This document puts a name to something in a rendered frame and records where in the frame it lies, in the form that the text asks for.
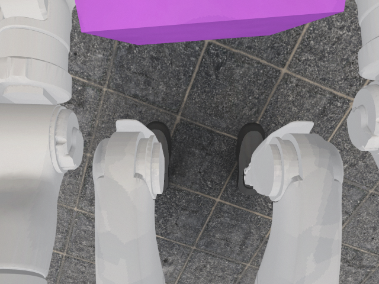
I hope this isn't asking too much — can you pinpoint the robot right upper arm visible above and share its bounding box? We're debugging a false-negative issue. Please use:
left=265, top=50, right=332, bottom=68
left=347, top=80, right=379, bottom=169

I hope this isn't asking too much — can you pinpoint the left robot foot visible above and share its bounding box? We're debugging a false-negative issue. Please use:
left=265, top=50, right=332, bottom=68
left=146, top=121, right=171, bottom=191

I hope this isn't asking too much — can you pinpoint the left robot forearm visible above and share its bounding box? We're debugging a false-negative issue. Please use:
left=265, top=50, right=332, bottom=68
left=0, top=0, right=76, bottom=105

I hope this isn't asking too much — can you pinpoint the right robot forearm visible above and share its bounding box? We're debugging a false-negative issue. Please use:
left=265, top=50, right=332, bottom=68
left=355, top=0, right=379, bottom=80

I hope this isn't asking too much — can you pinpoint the carton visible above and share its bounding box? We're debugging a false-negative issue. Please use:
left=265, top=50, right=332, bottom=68
left=75, top=0, right=346, bottom=45

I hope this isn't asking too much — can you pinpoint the robot foot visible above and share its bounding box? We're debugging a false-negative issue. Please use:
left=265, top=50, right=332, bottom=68
left=146, top=121, right=171, bottom=191
left=236, top=122, right=265, bottom=195

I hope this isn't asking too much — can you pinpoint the robot left upper arm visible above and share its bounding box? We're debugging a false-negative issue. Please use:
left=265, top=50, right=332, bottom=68
left=0, top=103, right=83, bottom=284

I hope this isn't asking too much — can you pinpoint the right robot foot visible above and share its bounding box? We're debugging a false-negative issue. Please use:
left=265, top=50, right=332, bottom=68
left=236, top=122, right=265, bottom=195

